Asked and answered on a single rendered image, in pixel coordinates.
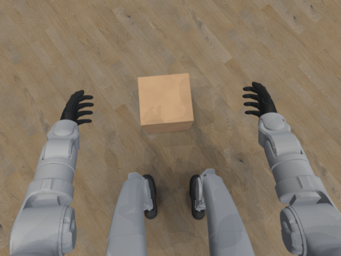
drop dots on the robot left hand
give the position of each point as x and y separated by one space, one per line
71 111

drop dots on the left robot upper arm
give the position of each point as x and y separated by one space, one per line
45 231

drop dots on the left robot forearm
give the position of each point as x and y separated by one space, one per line
52 183

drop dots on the robot right hand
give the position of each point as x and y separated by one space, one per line
264 104

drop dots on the robot right thigh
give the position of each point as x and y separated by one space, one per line
226 232

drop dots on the right robot forearm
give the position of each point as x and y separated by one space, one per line
296 183

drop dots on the robot left shin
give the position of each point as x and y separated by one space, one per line
150 204

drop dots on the right robot upper arm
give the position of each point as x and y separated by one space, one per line
311 229

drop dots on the carton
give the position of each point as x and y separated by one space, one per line
165 103

